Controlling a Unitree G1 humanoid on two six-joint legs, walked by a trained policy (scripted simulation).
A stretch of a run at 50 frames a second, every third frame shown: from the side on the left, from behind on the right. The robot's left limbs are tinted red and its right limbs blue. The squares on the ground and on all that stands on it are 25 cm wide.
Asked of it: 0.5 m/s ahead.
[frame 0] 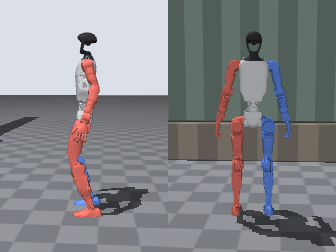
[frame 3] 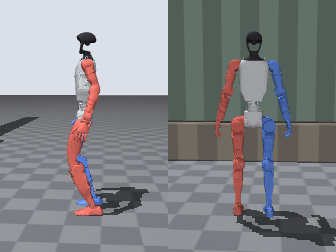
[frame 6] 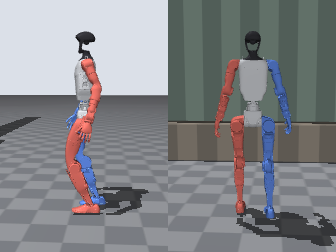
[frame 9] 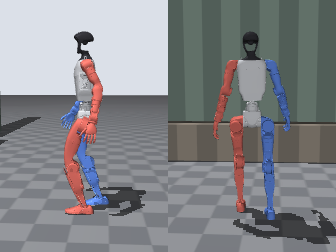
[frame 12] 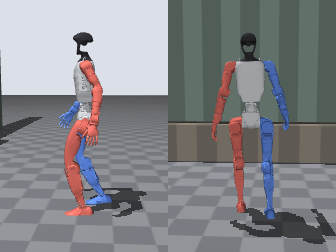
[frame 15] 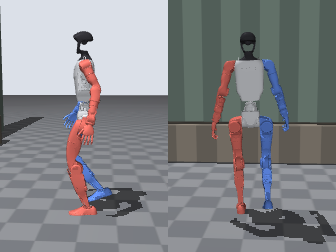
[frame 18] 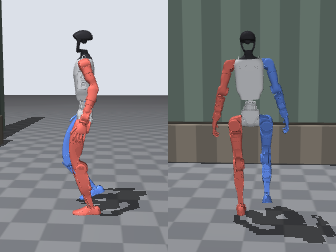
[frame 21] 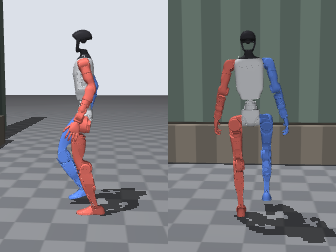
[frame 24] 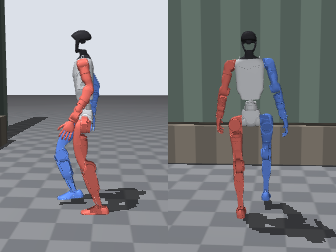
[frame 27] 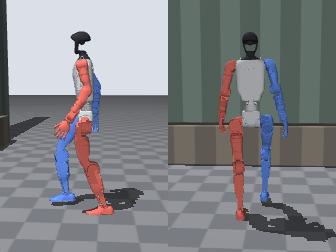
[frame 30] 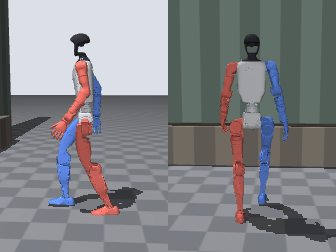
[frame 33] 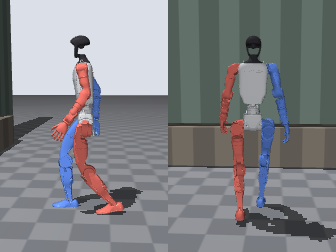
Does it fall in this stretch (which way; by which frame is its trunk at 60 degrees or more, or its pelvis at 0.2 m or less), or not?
no
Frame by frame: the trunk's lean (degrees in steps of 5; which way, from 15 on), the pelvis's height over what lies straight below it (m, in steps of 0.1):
0: 5, 0.8
3: 0, 0.8
6: 0, 0.8
9: 0, 0.8
12: 5, 0.8
15: 5, 0.8
18: 5, 0.8
21: 5, 0.8
24: 5, 0.8
27: 5, 0.8
30: 5, 0.8
33: 5, 0.7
